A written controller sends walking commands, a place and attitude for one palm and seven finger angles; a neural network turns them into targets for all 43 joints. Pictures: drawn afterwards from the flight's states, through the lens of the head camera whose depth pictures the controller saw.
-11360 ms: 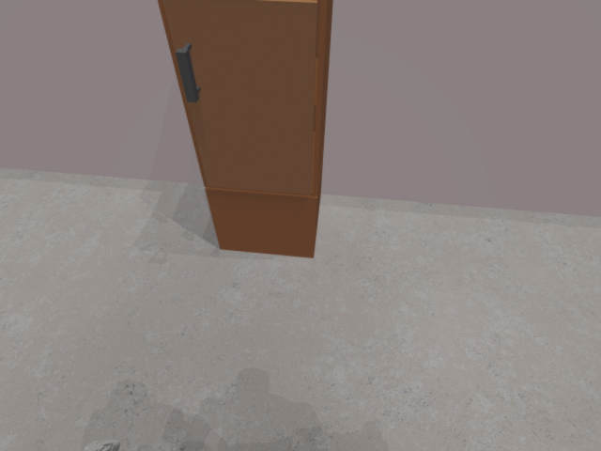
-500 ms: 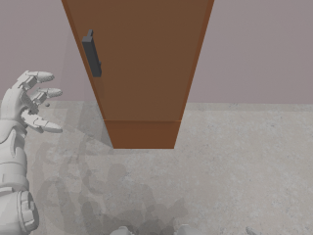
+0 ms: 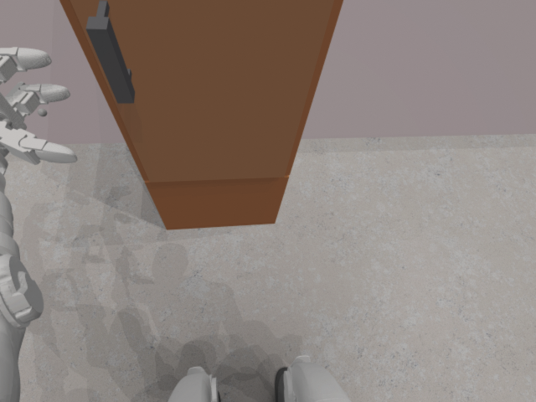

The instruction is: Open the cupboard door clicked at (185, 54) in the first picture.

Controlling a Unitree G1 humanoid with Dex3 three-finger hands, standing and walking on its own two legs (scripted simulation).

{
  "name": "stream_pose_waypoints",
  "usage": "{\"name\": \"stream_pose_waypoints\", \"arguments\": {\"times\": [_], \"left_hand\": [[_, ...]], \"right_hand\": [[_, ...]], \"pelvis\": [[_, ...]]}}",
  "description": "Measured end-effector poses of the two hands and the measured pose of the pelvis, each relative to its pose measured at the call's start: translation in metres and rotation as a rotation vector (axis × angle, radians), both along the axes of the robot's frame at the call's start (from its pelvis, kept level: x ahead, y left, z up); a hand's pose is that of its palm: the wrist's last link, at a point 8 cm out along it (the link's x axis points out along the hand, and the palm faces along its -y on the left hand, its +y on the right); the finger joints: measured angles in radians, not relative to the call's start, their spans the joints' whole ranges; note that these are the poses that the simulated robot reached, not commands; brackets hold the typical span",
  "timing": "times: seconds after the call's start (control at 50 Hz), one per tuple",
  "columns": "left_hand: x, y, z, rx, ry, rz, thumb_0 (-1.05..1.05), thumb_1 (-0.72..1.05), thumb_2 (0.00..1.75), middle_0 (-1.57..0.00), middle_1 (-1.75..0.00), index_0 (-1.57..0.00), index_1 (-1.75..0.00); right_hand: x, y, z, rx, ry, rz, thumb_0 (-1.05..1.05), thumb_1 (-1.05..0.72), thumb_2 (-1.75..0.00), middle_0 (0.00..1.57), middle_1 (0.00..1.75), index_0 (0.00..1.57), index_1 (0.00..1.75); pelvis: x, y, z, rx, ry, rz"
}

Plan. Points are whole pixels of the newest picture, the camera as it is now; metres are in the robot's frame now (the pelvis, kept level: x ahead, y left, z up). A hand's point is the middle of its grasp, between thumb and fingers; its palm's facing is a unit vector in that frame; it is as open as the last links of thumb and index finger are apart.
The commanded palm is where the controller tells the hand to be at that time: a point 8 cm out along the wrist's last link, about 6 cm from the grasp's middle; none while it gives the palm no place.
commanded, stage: move the hooked fingers beside the handle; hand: left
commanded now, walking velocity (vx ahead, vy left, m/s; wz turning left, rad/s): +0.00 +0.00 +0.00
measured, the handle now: (115, 54) +0.61 +0.20 +0.09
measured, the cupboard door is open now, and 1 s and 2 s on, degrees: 0 0 0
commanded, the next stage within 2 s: slide the fingers in behind the handle in 1.18 s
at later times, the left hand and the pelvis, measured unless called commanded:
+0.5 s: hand (59, 72) +0.56 +0.26 +0.10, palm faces +0.01 -1.00 -0.01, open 13.9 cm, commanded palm +0.54 +0.30 +0.09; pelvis +0.01 +0.01 -0.01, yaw -1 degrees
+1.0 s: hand (61, 79) +0.55 +0.26 +0.10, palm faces +0.01 -1.00 +0.00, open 14.0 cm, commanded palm +0.54 +0.30 +0.09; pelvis +0.02 +0.00 +0.00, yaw -1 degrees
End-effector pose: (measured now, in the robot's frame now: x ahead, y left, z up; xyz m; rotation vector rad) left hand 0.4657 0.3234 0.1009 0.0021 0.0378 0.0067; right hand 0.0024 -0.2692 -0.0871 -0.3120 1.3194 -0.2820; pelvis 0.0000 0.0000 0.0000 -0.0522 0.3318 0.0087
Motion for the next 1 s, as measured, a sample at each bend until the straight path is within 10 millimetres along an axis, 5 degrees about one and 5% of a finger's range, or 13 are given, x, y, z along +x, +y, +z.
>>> {"name": "stream_pose_waypoints", "arguments": {"times": [0.5, 0.7, 1.0], "left_hand": [[0.07, -0.007, 0.003, 0.007, 0.026, 0.004, -0.01, -0.5, 0.3, -0.3, -1.2, -0.3, -1.2], [0.068, -0.003, -0.006, 0.011, 0.021, 0.011, -0.01, -0.5, 0.3, -0.3, -1.2, -0.3, -1.2], [0.064, -0.008, -0.005, -0.005, 0.022, 0.003, -0.01, -0.5, 0.3, -0.3, -1.2, -0.3, -1.2]], "right_hand": [[-0.042, 0.018, 0.005, 0.009, 0.176, -0.085, 0.01, -0.9, -0.9, 0.2, 0.3, 0.21, 0.3], [-0.044, 0.018, 0.008, 0.019, 0.202, -0.101, 0.01, -0.9, -0.9, 0.2, 0.3, 0.2, 0.3], [-0.014, 0.01, 0.004, 0.01, 0.141, -0.057, 0.0, -0.9, -0.9, 0.2, 0.3, 0.2, 0.3]], "pelvis": [[0.009, 0.006, -0.006, -0.024, 0.086, -0.011], [0.015, 0.005, -0.005, -0.026, 0.094, -0.02], [0.017, 0.003, -0.004, -0.029, 0.08, -0.004]]}}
